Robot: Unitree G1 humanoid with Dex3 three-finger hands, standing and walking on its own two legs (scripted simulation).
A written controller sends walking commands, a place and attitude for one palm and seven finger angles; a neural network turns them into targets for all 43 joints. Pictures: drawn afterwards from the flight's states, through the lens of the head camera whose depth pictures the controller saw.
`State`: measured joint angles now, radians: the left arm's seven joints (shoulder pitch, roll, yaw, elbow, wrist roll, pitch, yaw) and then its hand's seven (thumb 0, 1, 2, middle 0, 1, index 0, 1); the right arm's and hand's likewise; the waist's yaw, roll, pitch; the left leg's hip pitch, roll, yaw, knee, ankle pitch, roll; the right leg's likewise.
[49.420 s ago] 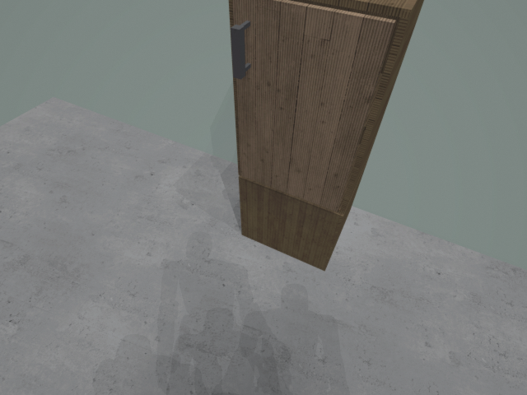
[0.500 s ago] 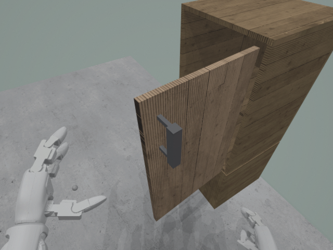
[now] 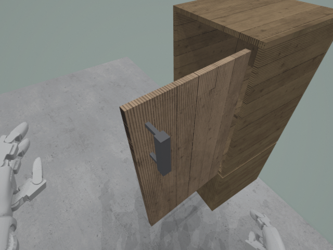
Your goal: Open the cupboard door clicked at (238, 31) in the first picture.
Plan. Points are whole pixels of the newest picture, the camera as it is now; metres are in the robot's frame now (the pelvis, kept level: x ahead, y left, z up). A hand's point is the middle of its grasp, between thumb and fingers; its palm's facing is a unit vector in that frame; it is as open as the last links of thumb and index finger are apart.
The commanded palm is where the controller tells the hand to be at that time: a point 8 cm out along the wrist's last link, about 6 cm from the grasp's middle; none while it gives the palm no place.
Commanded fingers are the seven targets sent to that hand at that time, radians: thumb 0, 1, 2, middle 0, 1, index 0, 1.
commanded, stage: draw the hand back to the body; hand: left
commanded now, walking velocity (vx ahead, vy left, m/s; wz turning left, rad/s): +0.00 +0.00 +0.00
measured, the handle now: (157, 148) +0.30 +0.06 +0.13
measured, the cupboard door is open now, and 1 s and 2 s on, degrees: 95 95 95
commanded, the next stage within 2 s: step back with the hand held close in 0.26 s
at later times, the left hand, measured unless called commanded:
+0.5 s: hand (41, 180) +0.18 +0.26 +0.16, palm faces +0.42 -0.79 -0.44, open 7.4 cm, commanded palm +0.13 +0.29 +0.17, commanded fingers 0.00 0.90 0.90 -0.20 -0.30 -0.20 -0.30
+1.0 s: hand out of the picture +0.11 +0.29 +0.15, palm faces +0.39 -0.78 -0.49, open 7.4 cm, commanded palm +0.05 +0.33 +0.17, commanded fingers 0.00 0.90 0.90 -0.20 -0.30 -0.20 -0.30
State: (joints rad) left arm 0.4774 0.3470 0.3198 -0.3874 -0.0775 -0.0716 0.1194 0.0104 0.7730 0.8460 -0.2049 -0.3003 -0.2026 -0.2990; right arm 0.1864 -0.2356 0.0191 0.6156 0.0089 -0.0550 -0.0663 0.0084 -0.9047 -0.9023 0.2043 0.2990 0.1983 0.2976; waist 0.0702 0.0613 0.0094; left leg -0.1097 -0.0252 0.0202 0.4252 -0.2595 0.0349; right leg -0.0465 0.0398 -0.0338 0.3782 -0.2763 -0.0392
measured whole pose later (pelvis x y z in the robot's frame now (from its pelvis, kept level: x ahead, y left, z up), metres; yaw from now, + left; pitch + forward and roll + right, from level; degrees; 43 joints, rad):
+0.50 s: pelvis -0.01 -0.01 +0.00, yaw +0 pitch -2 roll -1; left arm 0.48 0.38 0.36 -0.39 -0.07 -0.12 0.10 0.02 0.89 0.90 -0.21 -0.30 -0.21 -0.30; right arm 0.17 -0.23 0.01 0.61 0.02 -0.02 -0.06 0.01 -0.90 -0.90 0.21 0.30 0.20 0.30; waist 0.05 0.07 0.01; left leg -0.16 0.00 0.02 0.45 -0.25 0.02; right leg -0.08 0.07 -0.04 0.36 -0.24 -0.05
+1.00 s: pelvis -0.09 +0.03 -0.02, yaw -1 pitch -1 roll -2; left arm 0.57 0.41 0.41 -0.49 -0.03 -0.17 0.14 0.01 0.89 0.90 -0.21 -0.30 -0.21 -0.30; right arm 0.22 -0.22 0.00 0.54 0.02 -0.01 -0.08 0.01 -0.90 -0.90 0.21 0.30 0.20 0.30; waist 0.01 0.02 0.03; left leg -0.38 -0.03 0.06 0.59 -0.20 0.09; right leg -0.33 0.03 0.00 0.57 -0.23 0.00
